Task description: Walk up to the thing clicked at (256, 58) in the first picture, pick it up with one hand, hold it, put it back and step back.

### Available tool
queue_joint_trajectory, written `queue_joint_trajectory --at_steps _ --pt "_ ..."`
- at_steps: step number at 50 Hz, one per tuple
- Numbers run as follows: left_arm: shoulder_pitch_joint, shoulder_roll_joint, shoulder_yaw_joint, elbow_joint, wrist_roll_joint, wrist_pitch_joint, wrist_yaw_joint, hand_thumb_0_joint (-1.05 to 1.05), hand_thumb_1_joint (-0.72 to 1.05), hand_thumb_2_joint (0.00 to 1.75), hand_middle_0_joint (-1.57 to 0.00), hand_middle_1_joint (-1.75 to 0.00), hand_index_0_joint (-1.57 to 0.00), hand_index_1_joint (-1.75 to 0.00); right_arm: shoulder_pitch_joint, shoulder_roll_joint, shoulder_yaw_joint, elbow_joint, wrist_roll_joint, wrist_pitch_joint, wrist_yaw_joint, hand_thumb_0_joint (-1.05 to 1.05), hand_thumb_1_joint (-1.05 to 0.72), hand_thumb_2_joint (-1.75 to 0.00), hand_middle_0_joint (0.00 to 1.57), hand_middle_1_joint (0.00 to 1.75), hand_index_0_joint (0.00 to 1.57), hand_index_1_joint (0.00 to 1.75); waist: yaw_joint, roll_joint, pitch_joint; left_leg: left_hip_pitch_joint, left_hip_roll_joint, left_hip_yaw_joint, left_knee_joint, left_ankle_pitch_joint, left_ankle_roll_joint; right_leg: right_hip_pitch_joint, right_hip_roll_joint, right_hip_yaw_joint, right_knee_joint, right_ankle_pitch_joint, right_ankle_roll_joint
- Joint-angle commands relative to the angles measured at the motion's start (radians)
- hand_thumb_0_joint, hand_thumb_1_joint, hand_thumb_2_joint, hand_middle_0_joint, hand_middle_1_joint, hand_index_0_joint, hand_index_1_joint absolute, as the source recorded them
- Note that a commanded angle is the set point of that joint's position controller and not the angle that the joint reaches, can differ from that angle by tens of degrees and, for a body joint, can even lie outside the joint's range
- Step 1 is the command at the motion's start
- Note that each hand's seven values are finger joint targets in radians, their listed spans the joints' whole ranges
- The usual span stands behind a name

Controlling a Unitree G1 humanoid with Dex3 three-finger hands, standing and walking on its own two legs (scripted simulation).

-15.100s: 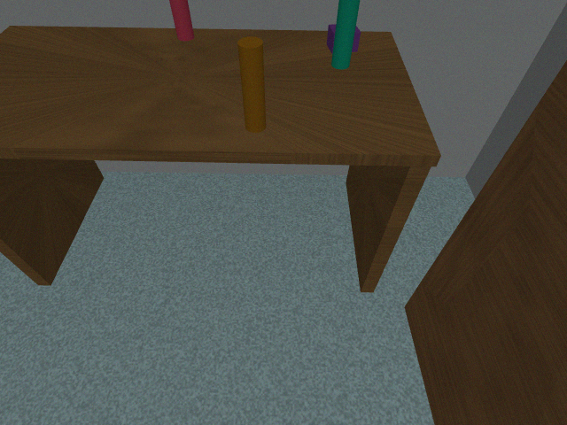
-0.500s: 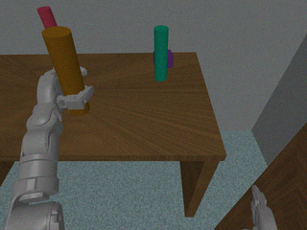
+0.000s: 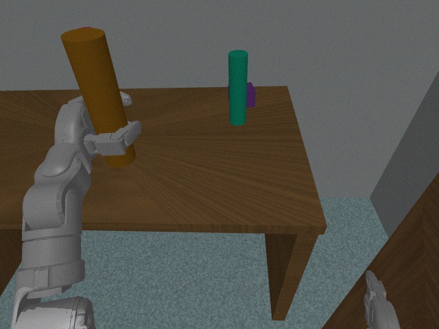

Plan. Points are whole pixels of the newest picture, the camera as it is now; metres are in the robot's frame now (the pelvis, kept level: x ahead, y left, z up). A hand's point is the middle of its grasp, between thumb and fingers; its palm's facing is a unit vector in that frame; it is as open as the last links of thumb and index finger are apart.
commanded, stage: lift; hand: left
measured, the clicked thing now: (105, 106) +0.36 +0.18 +0.27
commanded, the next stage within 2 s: hold in 0.16 s
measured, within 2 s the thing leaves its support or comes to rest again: neither
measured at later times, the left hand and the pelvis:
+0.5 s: hand (113, 119) +0.34 +0.17 +0.26, palm faces +0.10 -0.99 +0.00, open 7.3 cm; pelvis +0.00 +0.00 +0.00, yaw +0 degrees
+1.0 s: hand (114, 123) +0.33 +0.16 +0.26, palm faces +0.09 -1.00 +0.02, open 7.3 cm; pelvis +0.00 +0.00 +0.00, yaw +0 degrees
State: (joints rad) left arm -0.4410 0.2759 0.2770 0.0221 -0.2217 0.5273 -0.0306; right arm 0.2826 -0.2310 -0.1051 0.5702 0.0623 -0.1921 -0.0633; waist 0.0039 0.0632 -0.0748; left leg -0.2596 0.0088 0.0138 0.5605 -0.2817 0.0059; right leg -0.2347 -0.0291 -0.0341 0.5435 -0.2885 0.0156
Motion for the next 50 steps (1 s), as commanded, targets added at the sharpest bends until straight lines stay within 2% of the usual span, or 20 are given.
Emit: queue_joint_trajectory --at_steps 1,4,5,6,7,9,12,14,15,21,23,24,26,30,31,33,44,47,49,50 --pt "-0.476 0.201 0.063 -0.280 -0.019 -0.062 0.005 0.00 0.41 1.34 -1.41 -1.48 -1.43 -1.48 -0.138 -0.124 -0.046 -0.135 -0.002 -0.072 0.000 0.00 0.54 -0.05 0.05 0.05 0.05 0.05 0.004 -0.041 -0.189 0.117 -0.013 -0.002 -0.073 0.190 0.009 -0.005 0.021 -0.025 -0.085 0.183 -0.018" --pt "-0.475 0.216 0.079 -0.293 -0.019 -0.046 0.011 0.00 0.41 1.33 -1.41 -1.47 -1.43 -1.47 -0.148 -0.131 -0.043 -0.166 -0.004 -0.081 -0.003 0.00 0.54 -0.05 0.05 0.05 0.05 0.05 0.004 -0.054 -0.212 0.130 -0.013 -0.004 -0.072 0.208 0.011 0.015 0.020 -0.025 -0.088 0.201 -0.015" --pt "-0.464 0.153 0.028 -0.278 -0.020 -0.037 0.006 0.00 0.40 1.33 -1.41 -1.47 -1.42 -1.48 -0.132 -0.094 -0.020 -0.116 -0.003 -0.078 0.004 0.00 0.54 -0.05 0.05 0.05 0.05 0.05 0.002 -0.043 -0.178 0.119 -0.016 -0.001 -0.074 0.197 0.009 -0.006 0.021 -0.026 -0.088 0.191 -0.016" --pt "-0.469 0.165 0.037 -0.289 -0.021 -0.032 0.004 0.00 0.39 1.34 -1.41 -1.48 -1.42 -1.48 -0.134 -0.107 -0.030 -0.117 -0.003 -0.078 0.002 0.00 0.54 -0.05 0.05 0.05 0.05 0.05 0.000 -0.049 -0.190 0.125 -0.017 -0.001 -0.075 0.195 0.011 -0.003 0.019 -0.024 -0.094 0.190 -0.015" --pt "-0.488 0.240 0.099 -0.322 -0.024 -0.034 0.012 0.00 0.39 1.33 -1.39 -1.47 -1.41 -1.47 -0.165 -0.147 -0.058 -0.144 -0.002 -0.085 -0.002 0.00 0.54 -0.05 0.05 0.05 0.05 0.05 0.011 -0.052 -0.196 0.123 -0.014 -0.005 -0.078 0.188 0.009 0.006 0.021 -0.026 -0.093 0.180 -0.015" --pt "-0.471 0.176 0.041 -0.275 -0.015 -0.015 0.006 0.00 0.38 1.32 -1.39 -1.46 -1.41 -1.46 -0.143 -0.110 -0.031 -0.113 -0.003 -0.083 0.005 0.00 0.55 -0.05 0.05 0.05 0.05 0.05 0.005 -0.037 -0.192 0.127 -0.014 -0.005 -0.084 0.186 0.007 0.000 0.023 -0.029 -0.096 0.176 -0.018" --pt "-0.496 0.221 0.087 -0.325 -0.023 -0.010 0.017 0.00 0.38 1.31 -1.38 -1.45 -1.40 -1.45 -0.151 -0.136 -0.052 -0.127 -0.001 -0.087 0.002 0.00 0.55 -0.05 0.05 0.05 0.05 0.05 0.005 -0.065 -0.212 0.132 -0.017 -0.004 -0.078 0.188 0.012 0.019 0.020 -0.027 -0.100 0.180 -0.014" --pt "-0.485 0.218 0.086 -0.341 -0.021 -0.003 0.018 0.00 0.38 1.25 -1.35 -1.42 -1.37 -1.42 -0.155 -0.117 -0.039 -0.118 -0.001 -0.089 0.006 0.00 0.54 -0.05 0.05 0.05 0.05 0.05 0.018 -0.037 -0.195 0.126 -0.020 0.000 -0.079 0.191 0.009 0.008 0.019 -0.026 -0.100 0.178 -0.014" --pt "-0.467 0.161 0.044 -0.310 -0.022 0.005 0.013 0.00 0.41 1.24 -1.33 -1.39 -1.35 -1.39 -0.150 -0.107 -0.035 -0.113 0.001 -0.090 0.008 0.00 0.54 -0.05 0.05 0.05 0.05 0.05 0.009 -0.044 -0.190 0.129 -0.019 0.001 -0.078 0.197 0.007 0.003 0.021 -0.029 -0.096 0.183 -0.015" --pt "-0.510 0.224 0.092 -0.368 -0.030 0.020 0.009 0.00 0.39 1.25 -1.33 -1.39 -1.35 -1.39 -0.175 -0.144 -0.055 -0.155 0.001 -0.099 0.006 0.00 0.55 -0.05 0.05 0.05 0.05 0.05 0.015 -0.062 -0.219 0.146 -0.017 -0.003 -0.078 0.219 0.010 0.024 0.022 -0.028 -0.099 0.204 -0.012" --pt "-0.498 0.226 0.092 -0.363 -0.028 0.031 0.008 0.00 0.40 1.25 -1.33 -1.39 -1.35 -1.39 -0.171 -0.121 -0.032 -0.154 0.003 -0.098 0.011 0.00 0.55 -0.05 0.05 0.05 0.05 0.05 0.022 -0.054 -0.179 0.125 -0.018 -0.002 -0.087 0.193 0.009 0.021 0.021 -0.029 -0.105 0.180 -0.013" --pt "-0.481 0.175 0.053 -0.326 -0.028 0.040 0.004 0.00 0.40 1.25 -1.33 -1.39 -1.34 -1.39 -0.140 -0.095 -0.021 -0.100 0.004 -0.093 0.013 0.00 0.55 -0.05 0.05 0.05 0.05 0.05 0.018 -0.040 -0.175 0.127 -0.019 -0.004 -0.091 0.193 0.007 0.014 0.022 -0.030 -0.104 0.178 -0.016" --pt "-0.473 0.166 0.055 -0.333 -0.037 0.048 -0.002 0.00 0.40 1.24 -1.32 -1.38 -1.34 -1.38 -0.171 -0.138 -0.059 -0.129 0.004 -0.099 0.012 0.00 0.55 -0.05 0.05 0.05 0.05 0.05 0.015 -0.045 -0.194 0.139 -0.013 -0.006 -0.093 0.202 0.004 0.015 0.027 -0.030 -0.098 0.183 -0.017" --pt "-0.502 0.190 0.070 -0.378 -0.038 0.069 0.005 0.00 0.35 1.23 -1.32 -1.39 -1.34 -1.39 -0.156 -0.108 -0.033 -0.123 0.007 -0.097 0.027 0.00 0.55 -0.05 0.05 0.05 0.05 0.05 0.027 -0.014 -0.207 0.144 -0.015 -0.004 -0.084 0.244 0.003 0.029 0.025 -0.032 -0.092 0.219 -0.019" --pt "-0.523 0.217 0.103 -0.404 -0.043 0.066 0.010 0.00 0.35 1.24 -1.32 -1.39 -1.34 -1.39 -0.150 -0.136 -0.061 -0.133 0.005 -0.099 0.024 0.00 0.55 -0.05 0.05 0.05 0.05 0.05 0.021 -0.047 -0.234 0.157 -0.011 -0.006 -0.078 0.257 0.005 0.042 0.028 -0.032 -0.092 0.229 -0.016" --pt "-0.501 0.185 0.064 -0.377 -0.035 0.079 0.011 0.00 0.38 1.24 -1.32 -1.38 -1.33 -1.38 -0.156 -0.121 -0.048 -0.119 0.006 -0.097 0.028 0.00 0.55 -0.05 0.05 0.05 0.05 0.05 0.022 -0.040 -0.182 0.133 -0.015 -0.005 -0.087 0.223 0.005 0.024 0.027 -0.032 -0.097 0.204 -0.016" --pt "-0.446 0.189 0.088 -0.408 -0.049 0.110 0.001 0.00 0.41 1.28 -1.35 -1.42 -1.36 -1.42 -0.153 -0.125 -0.050 -0.121 0.012 -0.094 0.038 0.00 0.55 -0.05 0.05 0.05 0.05 0.05 0.026 -0.061 -0.206 0.145 -0.016 -0.003 -0.083 0.221 0.009 0.027 0.026 -0.028 -0.100 0.198 -0.014" --pt "-0.443 0.161 0.069 -0.437 -0.049 0.111 0.012 0.00 0.41 1.27 -1.33 -1.41 -1.35 -1.41 -0.168 -0.117 -0.045 -0.113 0.012 -0.094 0.044 0.00 0.55 -0.05 0.05 0.05 0.05 0.05 0.039 -0.040 -0.169 0.125 -0.014 -0.007 -0.094 0.205 0.002 0.013 0.029 -0.033 -0.096 0.177 -0.020" --pt "-0.431 0.184 0.095 -0.397 -0.049 0.113 0.018 0.00 0.42 1.28 -1.34 -1.42 -1.36 -1.42 -0.166 -0.145 -0.068 -0.127 0.010 -0.097 0.037 0.00 0.55 -0.05 0.05 0.05 0.05 0.05 0.023 -0.088 -0.172 0.128 -0.013 -0.008 -0.091 0.179 0.009 0.018 0.028 -0.029 -0.104 0.162 -0.012" --pt "-0.466 0.179 0.067 -0.446 -0.042 0.108 0.017 0.00 0.44 1.29 -1.33 -1.42 -1.35 -1.42 -0.173 -0.112 -0.037 -0.107 0.011 -0.095 0.040 0.00 0.55 -0.05 0.05 0.05 0.05 0.05 0.031 -0.045 -0.172 0.120 -0.020 -0.004 -0.093 0.178 0.007 0.012 0.024 -0.027 -0.104 0.161 -0.016"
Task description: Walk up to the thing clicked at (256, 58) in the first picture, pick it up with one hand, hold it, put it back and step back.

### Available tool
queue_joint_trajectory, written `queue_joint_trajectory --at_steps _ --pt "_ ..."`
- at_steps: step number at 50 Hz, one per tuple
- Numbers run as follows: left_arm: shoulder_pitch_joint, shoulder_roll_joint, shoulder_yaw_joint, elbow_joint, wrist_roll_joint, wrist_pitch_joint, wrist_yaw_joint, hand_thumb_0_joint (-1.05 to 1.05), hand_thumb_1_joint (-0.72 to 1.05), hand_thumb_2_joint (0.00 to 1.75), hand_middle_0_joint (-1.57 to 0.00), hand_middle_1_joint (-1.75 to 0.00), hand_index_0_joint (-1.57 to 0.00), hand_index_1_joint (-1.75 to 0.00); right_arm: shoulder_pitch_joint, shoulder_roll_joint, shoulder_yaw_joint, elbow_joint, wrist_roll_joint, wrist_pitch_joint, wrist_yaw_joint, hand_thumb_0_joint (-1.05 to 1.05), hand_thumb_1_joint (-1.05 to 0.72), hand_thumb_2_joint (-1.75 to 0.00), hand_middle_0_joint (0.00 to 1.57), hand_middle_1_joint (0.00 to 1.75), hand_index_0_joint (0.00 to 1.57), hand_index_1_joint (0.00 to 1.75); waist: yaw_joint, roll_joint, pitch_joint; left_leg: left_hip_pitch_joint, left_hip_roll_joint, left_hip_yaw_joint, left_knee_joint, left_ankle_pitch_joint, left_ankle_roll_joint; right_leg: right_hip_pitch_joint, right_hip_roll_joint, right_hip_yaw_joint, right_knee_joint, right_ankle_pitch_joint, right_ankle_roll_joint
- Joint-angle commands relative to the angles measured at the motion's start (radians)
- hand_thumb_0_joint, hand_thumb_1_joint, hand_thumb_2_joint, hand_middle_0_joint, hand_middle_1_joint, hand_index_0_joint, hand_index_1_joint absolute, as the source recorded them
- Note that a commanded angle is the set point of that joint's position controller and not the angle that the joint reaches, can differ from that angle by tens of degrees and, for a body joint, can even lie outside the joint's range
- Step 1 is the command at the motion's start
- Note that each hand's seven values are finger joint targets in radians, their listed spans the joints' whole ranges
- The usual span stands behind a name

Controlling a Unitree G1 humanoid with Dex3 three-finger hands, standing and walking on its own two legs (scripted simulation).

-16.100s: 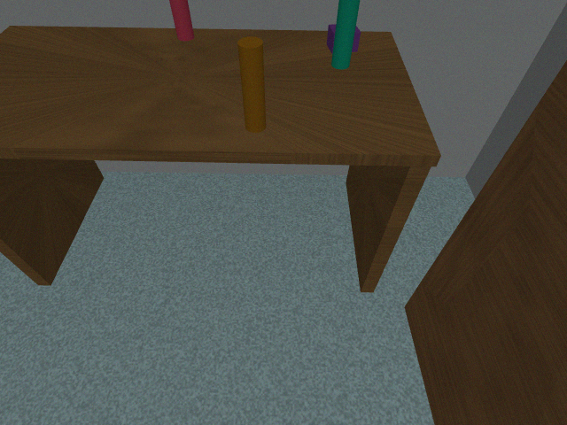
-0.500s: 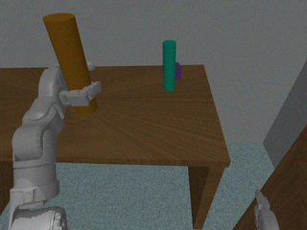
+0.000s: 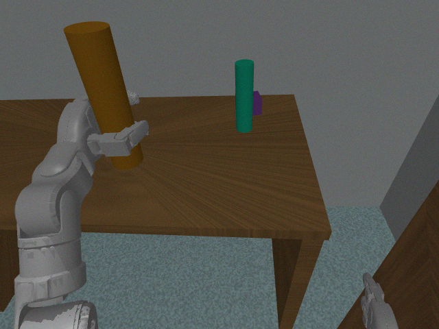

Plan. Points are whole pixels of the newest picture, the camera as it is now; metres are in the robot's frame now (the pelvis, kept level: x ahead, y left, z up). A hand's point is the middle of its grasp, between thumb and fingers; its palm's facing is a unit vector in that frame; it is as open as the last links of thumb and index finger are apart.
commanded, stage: hold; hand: left
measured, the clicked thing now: (111, 105) +0.33 +0.17 +0.30
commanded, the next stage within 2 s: crouch in 1.86 s
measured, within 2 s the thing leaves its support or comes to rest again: neither
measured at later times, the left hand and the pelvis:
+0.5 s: hand (123, 127) +0.33 +0.16 +0.26, palm faces +0.09 -1.00 +0.01, open 7.3 cm; pelvis +0.00 +0.00 +0.00, yaw +0 degrees
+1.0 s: hand (123, 127) +0.33 +0.16 +0.26, palm faces +0.09 -1.00 +0.01, open 7.3 cm; pelvis +0.00 +0.00 +0.00, yaw +0 degrees
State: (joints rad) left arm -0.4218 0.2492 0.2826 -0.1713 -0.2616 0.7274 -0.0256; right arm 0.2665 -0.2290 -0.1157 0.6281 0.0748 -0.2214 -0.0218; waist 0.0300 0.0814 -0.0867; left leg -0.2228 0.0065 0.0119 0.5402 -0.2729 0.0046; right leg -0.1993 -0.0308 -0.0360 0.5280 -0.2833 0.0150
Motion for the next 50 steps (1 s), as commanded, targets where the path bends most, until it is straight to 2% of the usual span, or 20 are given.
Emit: queue_joint_trajectory --at_steps 1,2,6,8,10,11,16,24,28,29,30,33,38,39,42,44,45,46,47,50 --pt "-0.494 0.221 0.079 -0.252 -0.002 -0.098 0.015 0.00 0.43 1.28 -1.33 -1.41 -1.35 -1.41 -0.146 -0.127 -0.043 -0.168 -0.002 -0.068 -0.004 0.00 0.55 -0.05 0.05 0.05 0.05 0.05 -0.008 -0.070 -0.166 0.096 -0.018 0.000 -0.069 0.164 0.010 -0.029 0.025 -0.022 -0.089 0.153 -0.014" --pt "-0.505 0.239 0.096 -0.274 -0.004 -0.102 0.017 0.00 0.42 1.30 -1.34 -1.43 -1.36 -1.43 -0.155 -0.131 -0.047 -0.171 -0.004 -0.068 -0.011 0.00 0.55 -0.05 0.05 0.05 0.05 0.05 0.004 -0.057 -0.197 0.106 -0.017 -0.002 -0.066 0.180 0.010 -0.012 0.022 -0.021 -0.086 0.165 -0.015" --pt "-0.497 0.202 0.065 -0.222 -0.010 -0.098 0.016 0.00 0.45 1.30 -1.35 -1.43 -1.37 -1.43 -0.161 -0.132 -0.046 -0.146 -0.005 -0.077 -0.017 0.00 0.55 -0.05 0.05 0.05 0.05 0.05 -0.011 -0.072 -0.174 0.097 -0.019 0.000 -0.063 0.171 0.013 -0.023 0.020 -0.022 -0.087 0.168 -0.011" --pt "-0.494 0.229 0.081 -0.206 -0.005 -0.099 0.013 0.00 0.46 1.30 -1.36 -1.43 -1.37 -1.43 -0.156 -0.126 -0.037 -0.140 -0.004 -0.076 -0.020 0.00 0.55 -0.05 0.05 0.05 0.05 0.05 -0.008 -0.071 -0.180 0.099 -0.023 0.004 -0.059 0.177 0.015 -0.021 0.017 -0.019 -0.089 0.175 -0.009" --pt "-0.487 0.194 0.050 -0.193 -0.002 -0.097 0.006 0.00 0.45 1.30 -1.36 -1.44 -1.38 -1.44 -0.166 -0.114 -0.021 -0.137 -0.005 -0.080 -0.020 0.00 0.56 -0.05 0.05 0.05 0.05 0.05 -0.004 -0.076 -0.151 0.083 -0.019 -0.001 -0.069 0.160 0.011 -0.032 0.023 -0.025 -0.088 0.151 -0.013" --pt "-0.501 0.213 0.065 -0.198 -0.004 -0.100 0.004 0.00 0.44 1.31 -1.38 -1.45 -1.39 -1.45 -0.164 -0.127 -0.037 -0.131 -0.005 -0.079 -0.024 0.00 0.55 -0.05 0.05 0.05 0.05 0.05 -0.003 -0.057 -0.169 0.095 -0.018 -0.001 -0.070 0.163 0.010 -0.034 0.022 -0.024 -0.089 0.154 -0.015" --pt "-0.468 0.196 0.055 -0.187 -0.011 -0.098 -0.003 0.00 0.44 1.31 -1.36 -1.45 -1.38 -1.45 -0.151 -0.119 -0.024 -0.147 -0.002 -0.082 -0.016 0.00 0.55 -0.05 0.05 0.05 0.05 0.05 0.002 -0.070 -0.148 0.077 -0.011 -0.009 -0.075 0.156 0.008 -0.032 0.028 -0.029 -0.085 0.146 -0.018" --pt "-0.510 0.238 0.094 -0.224 -0.004 -0.108 0.015 0.00 0.48 1.31 -1.35 -1.44 -1.37 -1.44 -0.169 -0.138 -0.043 -0.145 -0.008 -0.091 -0.026 0.00 0.55 -0.05 0.05 0.05 0.05 0.05 0.000 -0.076 -0.196 0.100 -0.016 -0.003 -0.065 0.165 0.010 -0.017 0.027 -0.023 -0.084 0.151 -0.014" --pt "-0.494 0.203 0.062 -0.189 -0.006 -0.102 0.011 0.00 0.49 1.34 -1.37 -1.47 -1.39 -1.47 -0.171 -0.127 -0.034 -0.136 -0.006 -0.090 -0.026 0.00 0.55 -0.05 0.05 0.05 0.05 0.05 0.002 -0.070 -0.167 0.086 -0.013 -0.005 -0.069 0.173 0.007 -0.026 0.028 -0.027 -0.080 0.160 -0.016" --pt "-0.489 0.206 0.062 -0.196 -0.005 -0.101 0.009 0.00 0.48 1.34 -1.37 -1.46 -1.39 -1.46 -0.163 -0.109 -0.018 -0.135 -0.004 -0.088 -0.024 0.00 0.55 -0.05 0.05 0.05 0.05 0.05 0.004 -0.065 -0.161 0.084 -0.015 -0.003 -0.068 0.170 0.008 -0.029 0.027 -0.028 -0.084 0.157 -0.015" --pt "-0.474 0.215 0.076 -0.171 -0.006 -0.097 0.006 0.00 0.49 1.35 -1.38 -1.47 -1.40 -1.47 -0.159 -0.127 -0.032 -0.143 -0.005 -0.087 -0.025 0.00 0.55 -0.05 0.05 0.05 0.05 0.05 -0.003 -0.085 -0.174 0.089 -0.015 -0.002 -0.067 0.171 0.010 -0.026 0.027 -0.025 -0.087 0.159 -0.013" --pt "-0.469 0.206 0.067 -0.197 -0.008 -0.097 -0.002 0.00 0.50 1.33 -1.37 -1.46 -1.39 -1.46 -0.168 -0.116 -0.023 -0.138 -0.004 -0.091 -0.021 0.00 0.56 -0.05 0.05 0.05 0.05 0.05 0.010 -0.069 -0.154 0.075 -0.018 0.000 -0.073 0.157 0.009 -0.029 0.027 -0.027 -0.089 0.144 -0.015" --pt "-0.492 0.199 0.054 -0.224 -0.006 -0.102 -0.005 0.00 0.48 1.35 -1.37 -1.47 -1.39 -1.47 -0.157 -0.113 -0.022 -0.133 -0.006 -0.091 -0.020 0.00 0.56 -0.05 0.05 0.05 0.05 0.05 -0.001 -0.044 -0.169 0.094 -0.012 -0.002 -0.075 0.174 0.006 -0.039 0.029 -0.026 -0.084 0.158 -0.019" --pt "-0.450 0.201 0.074 -0.189 -0.009 -0.101 -0.004 0.00 0.49 1.35 -1.36 -1.46 -1.38 -1.46 -0.138 -0.123 -0.032 -0.141 -0.007 -0.092 -0.019 0.00 0.56 -0.05 0.05 0.05 0.05 0.05 -0.006 -0.089 -0.164 0.091 -0.010 -0.005 -0.070 0.171 0.010 -0.031 0.033 -0.028 -0.085 0.156 -0.014" --pt "-0.494 0.210 0.067 -0.256 -0.006 -0.110 0.002 0.00 0.48 1.34 -1.35 -1.45 -1.37 -1.45 -0.161 -0.118 -0.029 -0.141 -0.006 -0.094 -0.021 0.00 0.56 -0.05 0.05 0.05 0.05 0.05 0.001 -0.043 -0.187 0.103 -0.015 0.001 -0.069 0.177 0.007 -0.027 0.028 -0.022 -0.081 0.163 -0.017" --pt "-0.508 0.217 0.073 -0.251 -0.005 -0.116 0.007 0.00 0.50 1.35 -1.35 -1.46 -1.37 -1.45 -0.161 -0.129 -0.038 -0.144 -0.007 -0.096 -0.026 0.00 0.56 -0.05 0.05 0.05 0.05 0.05 -0.009 -0.062 -0.182 0.102 -0.011 -0.005 -0.072 0.164 0.008 -0.034 0.031 -0.025 -0.084 0.154 -0.015" --pt "-0.519 0.200 0.052 -0.252 -0.002 -0.115 0.009 0.00 0.49 1.35 -1.34 -1.46 -1.36 -1.45 -0.173 -0.126 -0.032 -0.146 -0.009 -0.099 -0.027 0.00 0.56 -0.05 0.05 0.05 0.05 0.05 -0.005 -0.053 -0.182 0.102 -0.010 -0.007 -0.075 0.162 0.006 -0.029 0.031 -0.024 -0.080 0.151 -0.017" --pt "-0.511 0.206 0.064 -0.228 -0.004 -0.114 0.012 0.00 0.49 1.34 -1.34 -1.45 -1.36 -1.45 -0.163 -0.107 -0.018 -0.126 -0.009 -0.100 -0.026 0.00 0.56 -0.05 0.05 0.05 0.05 0.05 -0.002 -0.065 -0.157 0.088 -0.009 -0.011 -0.076 0.148 0.007 -0.033 0.032 -0.027 -0.083 0.140 -0.016" --pt "-0.508 0.216 0.075 -0.220 -0.004 -0.115 0.012 0.00 0.49 1.35 -1.34 -1.46 -1.37 -1.46 -0.165 -0.127 -0.036 -0.134 -0.010 -0.100 -0.031 0.00 0.56 -0.05 0.05 0.05 0.05 0.05 -0.007 -0.062 -0.174 0.093 -0.009 -0.010 -0.076 0.149 0.007 -0.028 0.030 -0.023 -0.083 0.143 -0.015" --pt "-0.527 0.206 0.057 -0.212 0.001 -0.110 0.012 0.00 0.52 1.36 -1.36 -1.47 -1.38 -1.47 -0.167 -0.111 -0.023 -0.115 -0.011 -0.103 -0.034 0.00 0.56 -0.05 0.05 0.05 0.05 0.05 -0.006 -0.050 -0.177 0.100 -0.014 -0.001 -0.071 0.158 0.007 -0.034 0.028 -0.024 -0.083 0.150 -0.016"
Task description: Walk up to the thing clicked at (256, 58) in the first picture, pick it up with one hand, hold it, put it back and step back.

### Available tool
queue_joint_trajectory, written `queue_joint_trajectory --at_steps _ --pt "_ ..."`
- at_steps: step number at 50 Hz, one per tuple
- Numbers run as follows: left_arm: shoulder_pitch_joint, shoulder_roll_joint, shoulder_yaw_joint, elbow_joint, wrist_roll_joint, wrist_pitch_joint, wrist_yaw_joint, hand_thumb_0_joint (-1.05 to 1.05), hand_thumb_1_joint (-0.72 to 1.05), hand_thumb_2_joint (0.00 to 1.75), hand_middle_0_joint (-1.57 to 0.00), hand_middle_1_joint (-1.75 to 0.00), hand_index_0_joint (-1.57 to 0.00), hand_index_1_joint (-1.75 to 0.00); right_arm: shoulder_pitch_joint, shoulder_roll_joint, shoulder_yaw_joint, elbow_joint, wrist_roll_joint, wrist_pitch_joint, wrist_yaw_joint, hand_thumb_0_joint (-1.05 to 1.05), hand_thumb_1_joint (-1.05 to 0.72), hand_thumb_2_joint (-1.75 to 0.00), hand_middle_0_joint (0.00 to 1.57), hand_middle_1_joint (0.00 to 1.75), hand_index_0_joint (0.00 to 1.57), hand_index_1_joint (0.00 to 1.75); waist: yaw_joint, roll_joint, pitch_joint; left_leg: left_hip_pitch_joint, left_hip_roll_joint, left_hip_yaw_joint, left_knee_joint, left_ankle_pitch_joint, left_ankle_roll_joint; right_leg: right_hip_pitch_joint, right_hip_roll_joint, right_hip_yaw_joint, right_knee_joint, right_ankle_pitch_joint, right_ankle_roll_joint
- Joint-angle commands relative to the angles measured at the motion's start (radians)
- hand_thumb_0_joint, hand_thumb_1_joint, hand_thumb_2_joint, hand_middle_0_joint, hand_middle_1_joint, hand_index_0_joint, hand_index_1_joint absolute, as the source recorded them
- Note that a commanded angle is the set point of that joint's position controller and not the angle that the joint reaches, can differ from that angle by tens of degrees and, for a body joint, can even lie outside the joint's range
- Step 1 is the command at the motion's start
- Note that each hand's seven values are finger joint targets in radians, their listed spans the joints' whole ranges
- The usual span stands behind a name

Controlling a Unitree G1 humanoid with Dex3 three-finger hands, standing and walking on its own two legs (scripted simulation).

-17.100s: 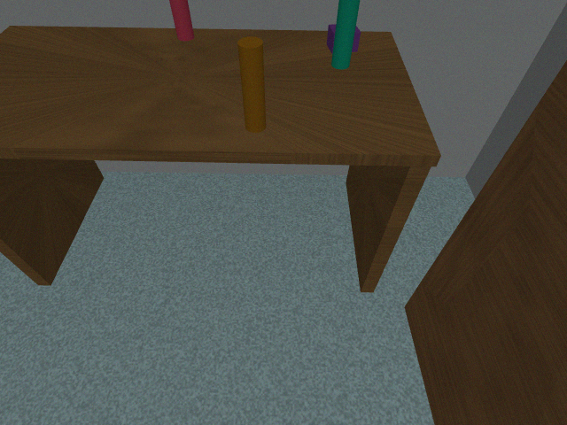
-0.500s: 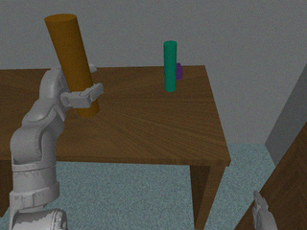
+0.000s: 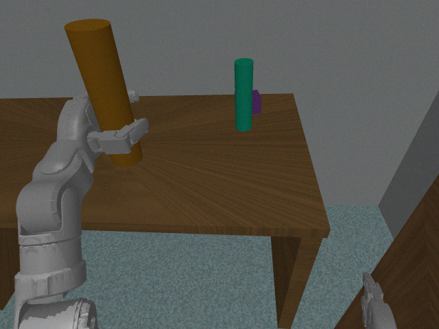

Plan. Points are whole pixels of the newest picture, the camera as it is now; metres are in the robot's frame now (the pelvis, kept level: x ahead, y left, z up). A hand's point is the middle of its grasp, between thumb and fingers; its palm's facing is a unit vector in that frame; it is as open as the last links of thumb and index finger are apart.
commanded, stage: hold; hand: left
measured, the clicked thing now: (111, 103) +0.33 +0.17 +0.30
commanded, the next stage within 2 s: crouch in 0.86 s
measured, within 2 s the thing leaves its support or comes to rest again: neither
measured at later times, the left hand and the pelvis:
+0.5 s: hand (125, 119) +0.34 +0.16 +0.27, palm faces +0.10 -1.00 +0.01, open 7.3 cm; pelvis +0.00 +0.00 +0.00, yaw +0 degrees
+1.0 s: hand (125, 116) +0.34 +0.16 +0.27, palm faces +0.09 -1.00 +0.01, open 7.3 cm; pelvis +0.00 +0.00 +0.00, yaw +0 degrees
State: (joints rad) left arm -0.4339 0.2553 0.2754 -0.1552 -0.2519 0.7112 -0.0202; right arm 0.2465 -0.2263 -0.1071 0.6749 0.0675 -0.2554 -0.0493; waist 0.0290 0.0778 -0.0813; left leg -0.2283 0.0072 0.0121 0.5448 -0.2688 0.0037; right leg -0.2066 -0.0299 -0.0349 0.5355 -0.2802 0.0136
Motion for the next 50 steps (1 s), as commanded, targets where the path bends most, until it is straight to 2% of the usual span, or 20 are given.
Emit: queue_joint_trajectory --at_steps 1,6,8,9,13,14,17,18,20,21,24,27,29,30,32,36,38,44,49,50 --pt "-0.490 0.210 0.084 -0.192 -0.013 -0.089 0.007 0.00 0.50 1.36 -1.35 -1.47 -1.37 -1.47 -0.141 -0.131 -0.044 -0.168 -0.004 -0.068 -0.008 0.00 0.55 -0.05 0.05 0.05 0.05 0.05 -0.008 -0.084 -0.185 0.096 -0.014 -0.002 -0.072 0.159 0.012 -0.019 0.027 -0.023 -0.094 0.155 -0.011" --pt "-0.511 0.202 0.069 -0.187 -0.013 -0.082 0.007 0.00 0.50 1.37 -1.37 -1.48 -1.39 -1.48 -0.154 -0.112 -0.029 -0.159 0.000 -0.067 -0.002 0.00 0.56 -0.05 0.05 0.05 0.05 0.05 0.010 -0.057 -0.167 0.085 -0.015 -0.001 -0.080 0.167 0.008 -0.020 0.028 -0.027 -0.091 0.159 -0.016" --pt "-0.459 0.198 0.075 -0.114 -0.012 -0.075 0.002 0.00 0.49 1.37 -1.37 -1.49 -1.39 -1.49 -0.137 -0.131 -0.043 -0.176 -0.001 -0.066 0.000 0.00 0.55 -0.05 0.05 0.05 0.05 0.05 -0.004 -0.124 -0.158 0.082 -0.015 -0.001 -0.073 0.167 0.015 -0.017 0.029 -0.025 -0.096 0.160 -0.010" --pt "-0.482 0.202 0.072 -0.159 -0.013 -0.079 -0.001 0.00 0.50 1.36 -1.36 -1.47 -1.38 -1.47 -0.140 -0.113 -0.023 -0.170 0.000 -0.063 0.005 0.00 0.56 -0.05 0.05 0.05 0.05 0.05 0.006 -0.082 -0.172 0.087 -0.018 0.003 -0.073 0.177 0.014 -0.013 0.025 -0.023 -0.094 0.173 -0.012" --pt "-0.527 0.213 0.072 -0.200 -0.013 -0.091 0.000 0.00 0.51 1.35 -1.35 -1.46 -1.37 -1.45 -0.144 -0.118 -0.030 -0.187 0.000 -0.064 0.003 0.00 0.56 -0.05 0.05 0.05 0.05 0.05 -0.003 -0.074 -0.195 0.108 -0.020 0.005 -0.073 0.173 0.014 -0.018 0.025 -0.021 -0.097 0.167 -0.010" --pt "-0.497 0.219 0.085 -0.155 -0.012 -0.089 0.003 0.00 0.50 1.35 -1.34 -1.45 -1.36 -1.45 -0.136 -0.116 -0.028 -0.172 -0.001 -0.062 0.003 0.00 0.55 -0.05 0.05 0.05 0.05 0.05 0.000 -0.099 -0.151 0.079 -0.018 0.002 -0.075 0.153 0.015 -0.026 0.026 -0.022 -0.101 0.150 -0.009" --pt "-0.559 0.224 0.072 -0.235 -0.002 -0.100 0.012 0.00 0.48 1.35 -1.33 -1.45 -1.35 -1.45 -0.153 -0.104 -0.023 -0.160 -0.001 -0.060 0.000 0.00 0.56 -0.05 0.05 0.05 0.05 0.05 0.009 -0.030 -0.200 0.100 -0.019 0.004 -0.077 0.169 0.009 -0.019 0.025 -0.021 -0.092 0.160 -0.017" --pt "-0.519 0.206 0.078 -0.159 -0.011 -0.094 0.010 0.00 0.50 1.36 -1.34 -1.46 -1.36 -1.46 -0.132 -0.120 -0.037 -0.167 -0.001 -0.062 -0.001 0.00 0.56 -0.05 0.05 0.05 0.05 0.05 -0.016 -0.081 -0.173 0.097 -0.017 0.003 -0.073 0.154 0.014 -0.025 0.027 -0.023 -0.096 0.153 -0.011" --pt "-0.526 0.193 0.060 -0.183 -0.009 -0.095 0.012 0.00 0.49 1.35 -1.33 -1.46 -1.36 -1.45 -0.155 -0.120 -0.033 -0.166 -0.004 -0.067 0.000 0.00 0.56 -0.05 0.05 0.05 0.05 0.05 -0.005 -0.057 -0.196 0.102 -0.015 0.000 -0.074 0.160 0.011 -0.019 0.027 -0.023 -0.089 0.156 -0.015" --pt "-0.525 0.222 0.082 -0.193 -0.008 -0.097 0.013 0.00 0.50 1.34 -1.34 -1.45 -1.36 -1.44 -0.149 -0.128 -0.042 -0.177 -0.002 -0.066 -0.001 0.00 0.56 -0.05 0.05 0.05 0.05 0.05 -0.004 -0.073 -0.201 0.102 -0.014 -0.002 -0.075 0.164 0.011 -0.013 0.029 -0.025 -0.092 0.160 -0.013" --pt "-0.526 0.222 0.082 -0.206 -0.009 -0.096 0.011 0.00 0.50 1.36 -1.35 -1.47 -1.38 -1.47 -0.150 -0.123 -0.036 -0.177 0.000 -0.062 0.000 0.00 0.56 -0.05 0.05 0.05 0.05 0.05 0.004 -0.063 -0.199 0.098 -0.017 -0.001 -0.073 0.170 0.011 -0.004 0.028 -0.026 -0.092 0.162 -0.014" --pt "-0.520 0.199 0.056 -0.213 -0.008 -0.089 0.003 0.00 0.52 1.35 -1.35 -1.46 -1.37 -1.46 -0.151 -0.106 -0.022 -0.175 0.000 -0.062 0.002 0.00 0.56 -0.05 0.05 0.05 0.05 0.05 0.002 -0.051 -0.189 0.095 -0.019 0.002 -0.075 0.168 0.011 -0.014 0.027 -0.025 -0.091 0.161 -0.015" --pt "-0.490 0.218 0.084 -0.170 -0.011 -0.083 -0.001 0.00 0.50 1.35 -1.36 -1.47 -1.38 -1.46 -0.140 -0.128 -0.039 -0.179 -0.001 -0.060 0.001 0.00 0.55 -0.05 0.05 0.05 0.05 0.05 -0.008 -0.087 -0.202 0.108 -0.017 0.001 -0.071 0.176 0.015 -0.008 0.029 -0.026 -0.095 0.170 -0.010" --pt "-0.493 0.203 0.063 -0.178 -0.011 -0.081 -0.002 0.00 0.48 1.35 -1.34 -1.46 -1.36 -1.45 -0.151 -0.121 -0.033 -0.181 0.001 -0.063 0.005 0.00 0.56 -0.05 0.05 0.05 0.05 0.05 0.001 -0.081 -0.163 0.085 -0.017 0.000 -0.080 0.164 0.012 -0.022 0.032 -0.028 -0.095 0.154 -0.014" --pt "-0.498 0.212 0.083 -0.178 -0.016 -0.081 -0.001 0.00 0.47 1.35 -1.34 -1.46 -1.36 -1.46 -0.142 -0.130 -0.044 -0.193 0.001 -0.063 0.005 0.00 0.56 -0.05 0.05 0.05 0.05 0.05 -0.004 -0.089 -0.175 0.096 -0.015 0.000 -0.078 0.171 0.011 -0.019 0.032 -0.028 -0.096 0.161 -0.013" --pt "-0.495 0.180 0.053 -0.180 -0.018 -0.075 -0.001 0.00 0.50 1.35 -1.33 -1.46 -1.36 -1.45 -0.143 -0.104 -0.020 -0.157 0.001 -0.065 0.009 0.00 0.56 -0.05 0.05 0.05 0.05 0.05 0.001 -0.061 -0.147 0.082 -0.018 0.003 -0.085 0.139 0.012 -0.032 0.027 -0.025 -0.100 0.136 -0.015" --pt "-0.528 0.218 0.073 -0.204 -0.010 -0.086 0.001 0.00 0.50 1.34 -1.34 -1.45 -1.36 -1.44 -0.147 -0.119 -0.037 -0.178 0.001 -0.067 0.008 0.00 0.56 -0.05 0.05 0.05 0.05 0.05 -0.001 -0.060 -0.195 0.105 -0.018 0.002 -0.082 0.160 0.013 -0.016 0.026 -0.023 -0.099 0.154 -0.014" --pt "-0.577 0.218 0.065 -0.178 -0.002 -0.090 0.020 0.00 0.47 1.34 -1.32 -1.45 -1.35 -1.44 -0.154 -0.121 -0.035 -0.167 -0.003 -0.069 0.002 0.00 0.56 -0.05 0.05 0.05 0.05 0.05 -0.008 -0.067 -0.187 0.101 -0.017 0.001 -0.080 0.170 0.012 -0.021 0.027 -0.024 -0.094 0.166 -0.014" --pt "-0.561 0.212 0.064 -0.169 -0.005 -0.094 0.012 0.00 0.43 1.30 -1.36 -1.45 -1.38 -1.44 -0.152 -0.118 -0.034 -0.157 -0.002 -0.076 0.004 0.00 0.57 -0.05 0.05 0.05 0.05 0.05 0.001 -0.044 -0.203 0.107 -0.016 0.001 -0.082 0.161 0.008 -0.021 0.030 -0.029 -0.090 0.152 -0.017" --pt "-0.531 0.199 0.063 -0.130 -0.009 -0.089 0.008 0.00 0.45 1.30 -1.38 -1.45 -1.40 -1.45 -0.130 -0.117 -0.037 -0.153 -0.002 -0.078 0.004 0.00 0.58 -0.04 0.05 0.05 0.05 0.05 -0.011 -0.081 -0.185 0.101 -0.016 0.003 -0.076 0.161 0.013 -0.022 0.030 -0.028 -0.095 0.157 -0.012"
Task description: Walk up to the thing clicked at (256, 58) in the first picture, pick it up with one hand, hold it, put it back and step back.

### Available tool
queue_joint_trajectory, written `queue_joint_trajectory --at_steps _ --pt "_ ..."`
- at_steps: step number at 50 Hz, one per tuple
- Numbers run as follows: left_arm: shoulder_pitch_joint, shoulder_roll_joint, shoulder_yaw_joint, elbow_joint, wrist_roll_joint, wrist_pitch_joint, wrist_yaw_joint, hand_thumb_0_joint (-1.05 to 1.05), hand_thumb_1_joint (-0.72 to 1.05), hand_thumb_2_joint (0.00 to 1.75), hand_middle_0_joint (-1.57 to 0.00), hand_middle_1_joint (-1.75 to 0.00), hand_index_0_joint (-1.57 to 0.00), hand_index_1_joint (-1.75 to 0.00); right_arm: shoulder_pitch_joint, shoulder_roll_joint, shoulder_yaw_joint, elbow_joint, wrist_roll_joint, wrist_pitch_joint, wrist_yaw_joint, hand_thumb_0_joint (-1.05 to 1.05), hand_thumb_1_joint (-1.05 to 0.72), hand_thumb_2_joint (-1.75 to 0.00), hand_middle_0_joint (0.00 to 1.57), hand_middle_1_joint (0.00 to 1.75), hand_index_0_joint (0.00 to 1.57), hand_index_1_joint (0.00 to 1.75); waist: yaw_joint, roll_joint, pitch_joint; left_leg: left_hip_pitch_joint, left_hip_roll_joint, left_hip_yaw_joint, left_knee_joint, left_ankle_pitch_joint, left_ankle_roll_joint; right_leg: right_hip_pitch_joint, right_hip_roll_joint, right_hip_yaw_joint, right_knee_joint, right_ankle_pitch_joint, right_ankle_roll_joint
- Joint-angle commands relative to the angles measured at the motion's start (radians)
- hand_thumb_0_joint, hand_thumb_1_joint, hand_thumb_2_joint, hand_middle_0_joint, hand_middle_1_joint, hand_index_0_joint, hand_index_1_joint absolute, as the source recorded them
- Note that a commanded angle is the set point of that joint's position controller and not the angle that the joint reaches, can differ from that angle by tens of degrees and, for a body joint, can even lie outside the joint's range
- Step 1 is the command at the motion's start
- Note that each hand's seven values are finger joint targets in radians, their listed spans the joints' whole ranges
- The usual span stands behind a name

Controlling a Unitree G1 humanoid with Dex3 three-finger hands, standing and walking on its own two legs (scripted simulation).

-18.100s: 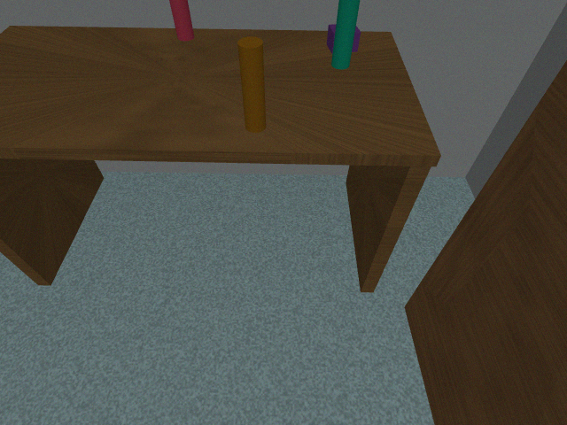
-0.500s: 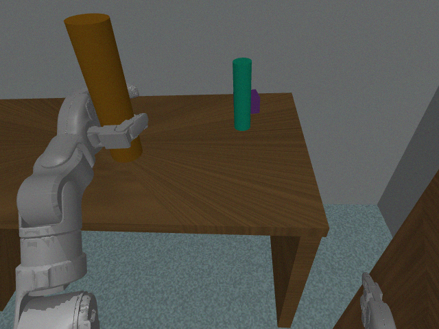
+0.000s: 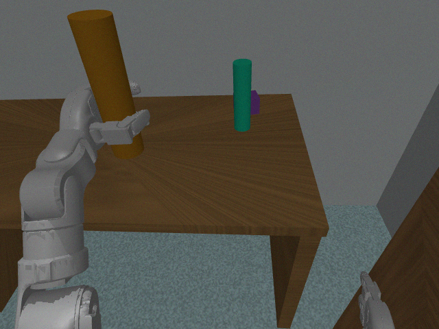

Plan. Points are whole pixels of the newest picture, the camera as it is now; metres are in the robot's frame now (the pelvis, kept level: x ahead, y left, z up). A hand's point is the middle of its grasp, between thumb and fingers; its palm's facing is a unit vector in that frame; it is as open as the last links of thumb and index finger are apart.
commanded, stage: crouch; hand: left
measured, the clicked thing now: (113, 94) +0.34 +0.17 +0.31
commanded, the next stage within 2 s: lower in 1.30 s
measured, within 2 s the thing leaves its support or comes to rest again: neither
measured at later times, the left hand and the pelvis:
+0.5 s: hand (137, 140) +0.39 +0.18 +0.19, palm faces +0.15 -0.99 +0.01, open 7.3 cm; pelvis -0.01 -0.01 +0.00, yaw +0 degrees
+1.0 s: hand (139, 145) +0.43 +0.19 +0.15, palm faces +0.16 -0.99 +0.01, open 7.3 cm; pelvis +0.01 +0.00 +0.00, yaw -1 degrees
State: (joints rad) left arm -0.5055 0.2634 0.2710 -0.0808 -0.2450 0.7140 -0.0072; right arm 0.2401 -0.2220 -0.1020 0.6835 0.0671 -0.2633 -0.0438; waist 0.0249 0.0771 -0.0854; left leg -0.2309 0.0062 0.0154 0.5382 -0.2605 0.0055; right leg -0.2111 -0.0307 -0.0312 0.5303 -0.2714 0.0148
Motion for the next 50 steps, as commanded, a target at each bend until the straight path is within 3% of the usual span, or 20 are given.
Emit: queue_joint_trajectory --at_steps 1,4,8,14,21,23,24,26,27,29,31,33,36,39,41,43,44,46,47,50 --pt "-0.455 0.191 0.071 -0.178 -0.015 -0.088 -0.005 0.00 0.41 1.30 -1.38 -1.46 -1.40 -1.46 -0.130 -0.127 -0.043 -0.164 -0.003 -0.069 0.001 0.00 0.58 -0.04 0.05 0.05 0.05 0.05 -0.007 -0.086 -0.176 0.098 -0.014 -0.002 -0.071 0.156 0.012 -0.020 0.031 -0.028 -0.089 0.152 -0.014" --pt "-0.482 0.187 0.064 -0.170 -0.010 -0.095 0.006 0.00 0.43 1.31 -1.39 -1.47 -1.41 -1.47 -0.156 -0.116 -0.033 -0.174 -0.004 -0.070 0.001 0.00 0.58 -0.04 0.05 0.05 0.05 0.05 0.010 -0.073 -0.163 0.087 -0.009 -0.006 -0.084 0.147 0.006 -0.022 0.034 -0.030 -0.087 0.139 -0.018" --pt "-0.481 0.188 0.062 -0.068 -0.002 -0.119 0.012 0.00 0.45 1.31 -1.37 -1.45 -1.39 -1.45 -0.140 -0.124 -0.037 -0.162 -0.008 -0.074 -0.002 0.00 0.58 -0.04 0.05 0.05 0.05 0.05 -0.012 -0.107 -0.120 0.059 -0.008 -0.006 -0.093 0.087 0.010 -0.045 0.033 -0.026 -0.099 0.099 -0.013" --pt "-0.537 0.212 0.049 0.051 0.028 -0.245 0.000 0.00 0.50 1.32 -1.36 -1.44 -1.37 -1.44 -0.145 -0.119 -0.029 -0.116 -0.023 -0.098 -0.013 0.00 0.58 -0.04 0.05 0.05 0.05 0.05 -0.027 -0.088 -0.152 0.052 -0.013 -0.002 -0.086 0.064 0.012 -0.066 0.028 -0.015 -0.094 0.087 -0.014" --pt "-0.614 0.290 0.072 0.115 0.043 -0.421 -0.007 0.00 0.56 1.33 -1.37 -1.45 -1.38 -1.44 -0.171 -0.133 -0.026 -0.132 -0.026 -0.121 -0.030 0.00 0.58 -0.04 0.05 0.05 0.05 0.05 -0.035 -0.063 -0.277 0.078 -0.016 -0.002 -0.053 0.131 0.013 -0.036 0.020 -0.002 -0.075 0.150 -0.011" --pt "-0.620 0.270 0.048 0.156 0.048 -0.464 -0.013 0.00 0.55 1.34 -1.39 -1.48 -1.41 -1.47 -0.184 -0.119 -0.017 -0.134 -0.026 -0.122 -0.032 0.00 0.57 -0.04 0.05 0.05 0.05 0.05 -0.042 -0.060 -0.258 0.077 -0.010 -0.005 -0.056 0.126 0.011 -0.047 0.024 -0.005 -0.075 0.145 -0.013" --pt "-0.602 0.291 0.069 0.211 0.047 -0.483 -0.014 0.00 0.54 1.36 -1.39 -1.48 -1.41 -1.48 -0.156 -0.140 -0.027 -0.126 -0.029 -0.120 -0.035 0.00 0.57 -0.05 0.05 0.05 0.05 0.05 -0.049 -0.066 -0.261 0.073 -0.008 -0.005 -0.056 0.123 0.012 -0.049 0.026 -0.003 -0.075 0.147 -0.013" --pt "-0.600 0.299 0.061 0.239 0.053 -0.515 -0.017 0.00 0.55 1.35 -1.40 -1.48 -1.42 -1.48 -0.146 -0.112 -0.009 -0.098 -0.028 -0.114 -0.035 0.00 0.57 -0.04 0.05 0.05 0.05 0.05 -0.048 -0.030 -0.259 0.072 -0.013 0.002 -0.053 0.128 0.012 -0.055 0.022 0.000 -0.076 0.153 -0.014" --pt "-0.568 0.293 0.071 0.285 0.049 -0.530 -0.018 0.00 0.53 1.36 -1.41 -1.50 -1.43 -1.50 -0.160 -0.131 -0.019 -0.113 -0.030 -0.114 -0.037 0.00 0.57 -0.05 0.05 0.05 0.05 0.05 -0.047 -0.062 -0.231 0.059 -0.007 -0.003 -0.055 0.124 0.011 -0.063 0.029 -0.004 -0.076 0.147 -0.015" --pt "-0.614 0.316 0.066 0.264 0.054 -0.567 -0.020 0.00 0.53 1.34 -1.41 -1.49 -1.43 -1.48 -0.156 -0.148 -0.035 -0.111 -0.032 -0.110 -0.039 0.00 0.57 -0.05 0.05 0.05 0.05 0.05 -0.059 -0.027 -0.295 0.082 -0.009 0.002 -0.053 0.150 0.011 -0.046 0.025 0.000 -0.076 0.176 -0.014" --pt "-0.571 0.317 0.078 0.324 0.052 -0.590 -0.021 0.00 0.52 1.35 -1.41 -1.50 -1.43 -1.49 -0.161 -0.143 -0.031 -0.105 -0.030 -0.102 -0.037 0.00 0.56 -0.05 0.05 0.05 0.05 0.05 -0.045 -0.057 -0.248 0.045 -0.009 0.002 -0.055 0.156 0.014 -0.036 0.029 -0.002 -0.076 0.181 -0.013" --pt "-0.582 0.291 0.050 0.327 0.055 -0.619 -0.026 0.00 0.50 1.35 -1.42 -1.51 -1.44 -1.50 -0.149 -0.131 -0.020 -0.132 -0.028 -0.096 -0.037 0.00 0.56 -0.05 0.05 0.05 0.05 0.05 -0.060 -0.047 -0.301 0.084 -0.007 0.004 -0.050 0.194 0.013 -0.033 0.029 0.000 -0.071 0.221 -0.013" --pt "-0.565 0.305 0.061 0.382 0.054 -0.655 -0.032 0.00 0.47 1.34 -1.41 -1.50 -1.44 -1.49 -0.135 -0.147 -0.029 -0.109 -0.030 -0.080 -0.037 0.00 0.57 -0.04 0.05 0.05 0.05 0.05 -0.060 -0.032 -0.243 0.072 0.002 0.000 -0.059 0.186 0.009 -0.064 0.037 -0.006 -0.073 0.209 -0.021" --pt "-0.594 0.297 0.048 0.385 0.058 -0.690 -0.030 0.00 0.50 1.34 -1.42 -1.50 -1.44 -1.49 -0.145 -0.143 -0.027 -0.125 -0.031 -0.066 -0.035 0.00 0.56 -0.04 0.05 0.05 0.05 0.05 -0.068 -0.027 -0.271 0.098 0.008 -0.006 -0.057 0.213 0.006 -0.070 0.043 -0.011 -0.067 0.230 -0.022" --pt "-0.583 0.321 0.070 0.414 0.053 -0.712 -0.031 0.00 0.49 1.35 -1.41 -1.50 -1.43 -1.49 -0.125 -0.145 -0.019 -0.149 -0.030 -0.057 -0.034 0.00 0.56 -0.04 0.05 0.05 0.05 0.05 -0.066 -0.029 -0.289 0.098 0.010 -0.008 -0.057 0.225 0.005 -0.050 0.042 -0.012 -0.069 0.239 -0.023" --pt "-0.599 0.297 0.043 0.414 0.057 -0.734 -0.037 0.00 0.48 1.33 -1.40 -1.49 -1.43 -1.48 -0.106 -0.128 -0.020 -0.101 -0.032 -0.042 -0.032 0.00 0.56 -0.04 0.05 0.05 0.05 0.05 -0.071 -0.009 -0.277 0.102 0.011 -0.006 -0.053 0.242 0.004 -0.071 0.043 -0.010 -0.065 0.251 -0.025" --pt "-0.605 0.318 0.065 0.418 0.049 -0.747 -0.037 0.00 0.48 1.32 -1.39 -1.47 -1.42 -1.46 -0.113 -0.159 -0.034 -0.145 -0.033 -0.040 -0.035 0.00 0.56 -0.04 0.05 0.05 0.05 0.05 -0.077 -0.025 -0.317 0.120 0.013 -0.005 -0.046 0.268 0.005 -0.056 0.042 -0.009 -0.062 0.272 -0.023" --pt "-0.590 0.333 0.079 0.432 0.048 -0.758 -0.035 0.00 0.49 1.33 -1.39 -1.48 -1.42 -1.47 -0.122 -0.140 -0.013 -0.157 -0.033 -0.030 -0.034 0.00 0.56 -0.04 0.05 0.05 0.05 0.05 -0.067 -0.019 -0.345 0.122 0.010 -0.002 -0.032 0.315 0.007 -0.028 0.038 -0.005 -0.056 0.317 -0.021" --pt "-0.587 0.331 0.074 0.458 0.051 -0.763 -0.038 0.00 0.45 1.33 -1.38 -1.47 -1.40 -1.46 -0.103 -0.154 -0.028 -0.148 -0.033 -0.021 -0.034 0.00 0.56 -0.05 0.05 0.05 0.05 0.05 -0.077 -0.025 -0.318 0.114 0.015 -0.004 -0.034 0.328 0.005 -0.042 0.042 -0.007 -0.055 0.321 -0.023" --pt "-0.606 0.330 0.065 0.454 0.057 -0.786 -0.047 0.00 0.48 1.32 -1.37 -1.45 -1.39 -1.44 -0.103 -0.117 0.001 -0.151 -0.032 -0.002 -0.031 0.00 0.57 -0.04 0.05 0.05 0.05 0.05 -0.069 -0.014 -0.332 0.116 0.009 0.000 -0.025 0.349 0.010 -0.032 0.035 -0.001 -0.060 0.347 -0.019"
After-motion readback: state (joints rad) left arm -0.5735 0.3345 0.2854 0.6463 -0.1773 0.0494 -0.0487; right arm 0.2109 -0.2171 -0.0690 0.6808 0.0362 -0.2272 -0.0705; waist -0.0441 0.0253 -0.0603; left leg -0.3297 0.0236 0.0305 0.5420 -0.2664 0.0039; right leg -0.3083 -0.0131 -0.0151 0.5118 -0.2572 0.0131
